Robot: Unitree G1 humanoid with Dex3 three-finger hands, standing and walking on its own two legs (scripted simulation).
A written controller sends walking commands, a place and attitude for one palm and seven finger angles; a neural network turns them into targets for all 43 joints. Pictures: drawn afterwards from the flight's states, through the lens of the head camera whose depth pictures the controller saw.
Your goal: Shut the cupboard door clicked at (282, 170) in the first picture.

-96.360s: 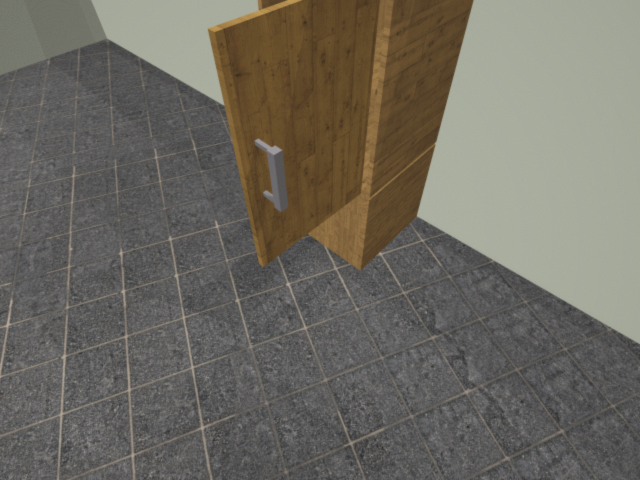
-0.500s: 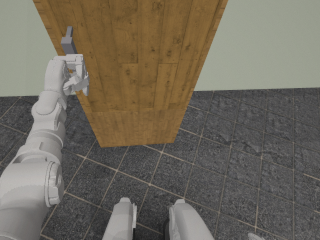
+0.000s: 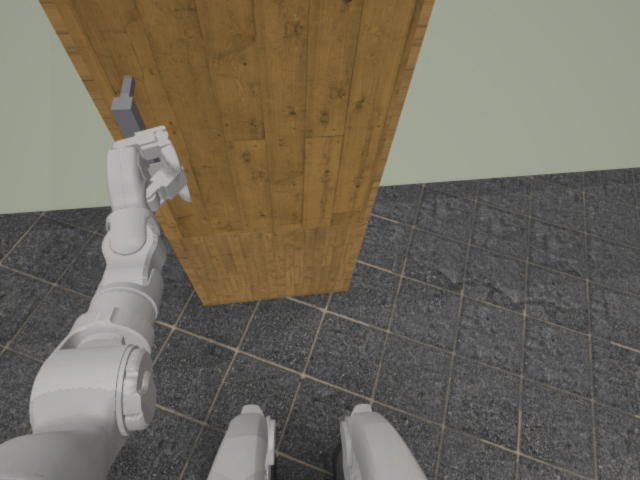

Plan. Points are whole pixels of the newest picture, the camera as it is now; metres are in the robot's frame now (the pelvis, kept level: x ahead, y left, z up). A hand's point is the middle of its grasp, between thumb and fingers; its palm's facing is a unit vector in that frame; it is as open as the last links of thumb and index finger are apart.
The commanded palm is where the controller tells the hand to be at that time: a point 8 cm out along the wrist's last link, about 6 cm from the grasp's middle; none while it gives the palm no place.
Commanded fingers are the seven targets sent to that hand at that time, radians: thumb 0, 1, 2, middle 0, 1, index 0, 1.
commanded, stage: pull the fist back off the door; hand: left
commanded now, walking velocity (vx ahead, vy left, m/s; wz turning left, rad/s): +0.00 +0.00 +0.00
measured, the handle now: (145, 138) +0.55 +0.22 +0.07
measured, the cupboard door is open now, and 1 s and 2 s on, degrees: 0 0 0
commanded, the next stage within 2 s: draw the hand back to the body in 0.34 s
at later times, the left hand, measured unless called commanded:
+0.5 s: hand (183, 208) +0.43 +0.15 +0.07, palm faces +0.15 -0.99 -0.02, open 3.1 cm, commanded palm +0.39 +0.20 +0.08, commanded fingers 0.00 0.90 0.90 -1.30 -1.50 -1.30 -1.50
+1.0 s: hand (110, 223) +0.35 +0.18 +0.16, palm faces +0.16 -0.98 -0.08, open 3.1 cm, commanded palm +0.31 +0.24 +0.17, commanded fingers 0.00 0.90 0.90 -1.08 -1.26 -1.08 -1.26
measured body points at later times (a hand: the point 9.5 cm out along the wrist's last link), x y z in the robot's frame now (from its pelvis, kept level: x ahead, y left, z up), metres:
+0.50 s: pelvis +0.06 -0.01 +0.03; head +0.14 +0.00 +0.47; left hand +0.41 +0.20 +0.07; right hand +0.21 -0.25 -0.08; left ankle +0.08 +0.11 -0.63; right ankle +0.07 -0.11 -0.63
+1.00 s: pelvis +0.07 -0.02 +0.07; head +0.09 -0.03 +0.52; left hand +0.33 +0.23 +0.17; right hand +0.24 -0.25 -0.02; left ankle +0.08 +0.11 -0.63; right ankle +0.07 -0.11 -0.63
